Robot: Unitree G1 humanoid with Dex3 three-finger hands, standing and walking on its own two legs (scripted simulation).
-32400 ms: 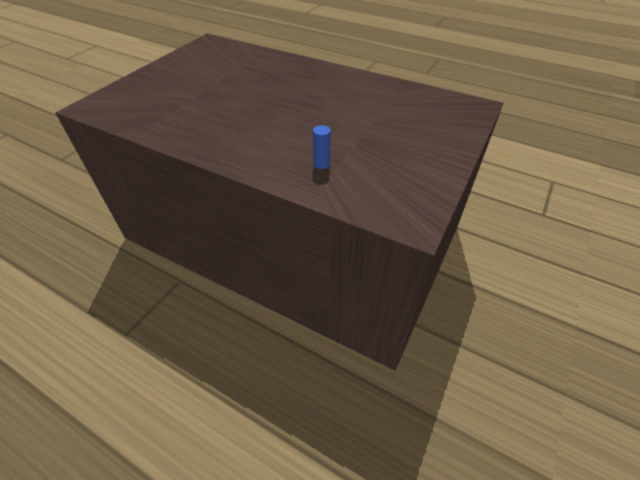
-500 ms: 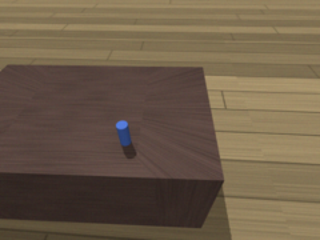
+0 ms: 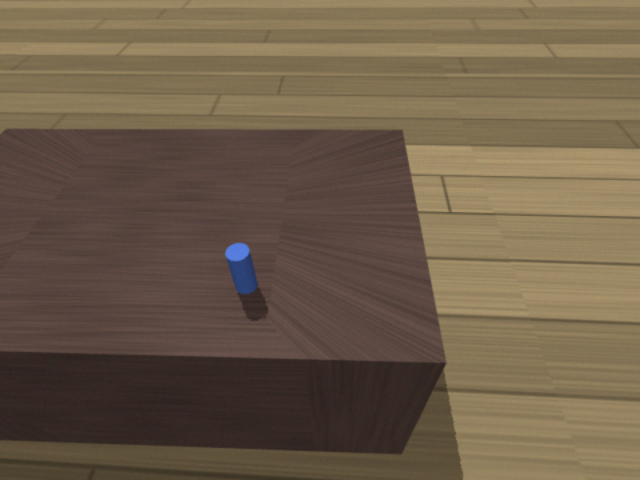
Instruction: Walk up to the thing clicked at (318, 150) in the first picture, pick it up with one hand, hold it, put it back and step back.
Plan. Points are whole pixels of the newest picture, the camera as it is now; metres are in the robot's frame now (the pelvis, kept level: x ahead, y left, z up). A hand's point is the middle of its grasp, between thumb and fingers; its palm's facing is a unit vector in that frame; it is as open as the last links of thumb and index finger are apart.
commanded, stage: stand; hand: left
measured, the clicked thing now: (242, 269) +0.54 +0.17 -0.13
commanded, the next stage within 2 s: step back in 0.80 s
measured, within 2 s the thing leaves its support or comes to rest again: neither
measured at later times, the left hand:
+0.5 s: hand out of the picture +0.08 +0.24 -0.16, palm faces -0.02 -0.94 -0.34, open 7.4 cm
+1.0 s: hand out of the picture +0.08 +0.27 -0.17, palm faces -0.01 -0.93 -0.37, open 7.4 cm
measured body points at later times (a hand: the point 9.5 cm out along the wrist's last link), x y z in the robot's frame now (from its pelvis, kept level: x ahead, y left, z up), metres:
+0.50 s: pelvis +0.01 -0.01 +0.00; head +0.01 -0.01 +0.45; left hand +0.08 +0.29 -0.13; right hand +0.07 -0.30 -0.14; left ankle +0.01 +0.13 -0.75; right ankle -0.01 -0.13 -0.75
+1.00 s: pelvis -0.02 +0.01 -0.01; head +0.03 +0.01 +0.43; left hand +0.09 +0.32 -0.14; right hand +0.07 -0.31 -0.14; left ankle -0.02 +0.13 -0.72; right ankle -0.01 -0.13 -0.75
